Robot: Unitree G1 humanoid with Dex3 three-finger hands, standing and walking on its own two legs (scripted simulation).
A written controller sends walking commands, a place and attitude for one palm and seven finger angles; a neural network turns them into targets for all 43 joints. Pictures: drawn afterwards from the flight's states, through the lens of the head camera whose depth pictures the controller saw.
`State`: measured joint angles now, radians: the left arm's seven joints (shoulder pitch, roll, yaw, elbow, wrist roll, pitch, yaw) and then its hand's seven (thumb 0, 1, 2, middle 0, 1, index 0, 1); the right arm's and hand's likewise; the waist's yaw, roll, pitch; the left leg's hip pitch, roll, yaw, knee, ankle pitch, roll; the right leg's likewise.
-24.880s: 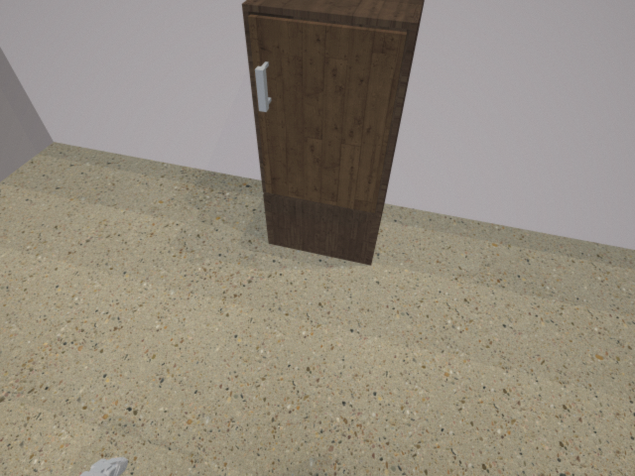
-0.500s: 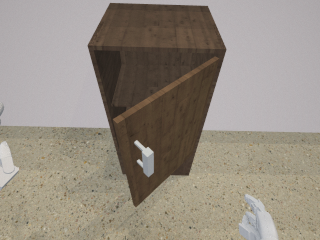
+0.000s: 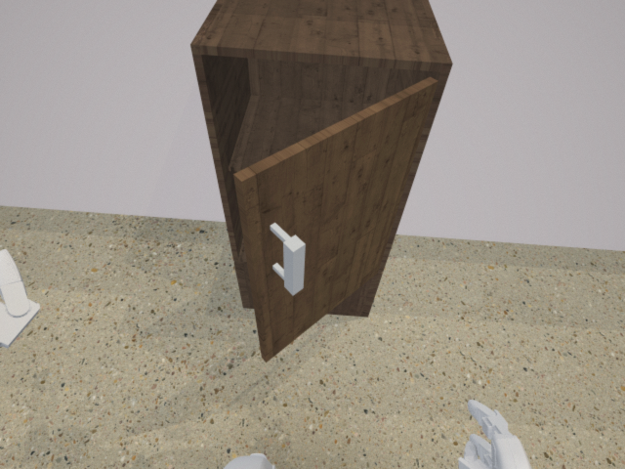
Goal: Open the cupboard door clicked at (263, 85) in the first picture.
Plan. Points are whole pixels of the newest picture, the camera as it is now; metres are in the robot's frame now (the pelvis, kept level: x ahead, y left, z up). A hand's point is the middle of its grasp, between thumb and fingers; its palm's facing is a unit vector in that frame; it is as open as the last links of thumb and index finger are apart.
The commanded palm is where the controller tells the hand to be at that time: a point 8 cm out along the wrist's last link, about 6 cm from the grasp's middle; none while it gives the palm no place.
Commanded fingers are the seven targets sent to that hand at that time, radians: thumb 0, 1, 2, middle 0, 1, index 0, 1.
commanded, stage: step back with the hand held close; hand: left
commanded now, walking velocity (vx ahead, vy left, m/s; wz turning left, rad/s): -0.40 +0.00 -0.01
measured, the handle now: (285, 258) +0.42 +0.06 -0.02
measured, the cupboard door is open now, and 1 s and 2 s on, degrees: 45 45 45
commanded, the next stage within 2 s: stop stepping back and stand still in 0.28 s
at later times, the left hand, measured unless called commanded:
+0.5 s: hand out of the picture +0.09 +0.22 +0.17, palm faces +0.30 -0.82 -0.49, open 7.4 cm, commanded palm +0.02 +0.27 +0.19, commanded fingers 0.00 0.90 0.90 -0.20 -0.30 -0.20 -0.30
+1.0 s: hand out of the picture +0.01 +0.23 +0.18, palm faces +0.36 -0.82 -0.45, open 7.4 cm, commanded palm -0.04 +0.27 +0.19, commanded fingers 0.00 0.90 0.90 -0.20 -0.30 -0.20 -0.30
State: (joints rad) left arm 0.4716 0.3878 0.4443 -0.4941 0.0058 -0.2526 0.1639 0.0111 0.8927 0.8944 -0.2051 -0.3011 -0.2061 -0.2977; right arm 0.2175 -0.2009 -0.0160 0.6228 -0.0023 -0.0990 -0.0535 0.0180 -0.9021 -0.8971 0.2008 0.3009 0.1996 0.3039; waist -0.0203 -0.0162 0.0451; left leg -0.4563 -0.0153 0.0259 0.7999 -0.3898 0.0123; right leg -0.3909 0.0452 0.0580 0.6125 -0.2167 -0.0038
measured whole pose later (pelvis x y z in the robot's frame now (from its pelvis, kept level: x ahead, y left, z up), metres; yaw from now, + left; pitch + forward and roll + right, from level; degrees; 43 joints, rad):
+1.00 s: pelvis -0.21 -0.01 +0.01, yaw -5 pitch -1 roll +0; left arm 0.57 0.41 0.41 -0.48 -0.02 -0.22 0.16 0.01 0.89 0.89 -0.21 -0.30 -0.21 -0.30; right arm 0.26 -0.20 0.01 0.64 -0.01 -0.14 -0.08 0.02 -0.90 -0.90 0.20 0.30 0.20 0.30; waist -0.03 -0.02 -0.04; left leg -0.28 0.00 0.07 0.55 -0.26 0.03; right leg -0.23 0.01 -0.02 0.56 -0.31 -0.02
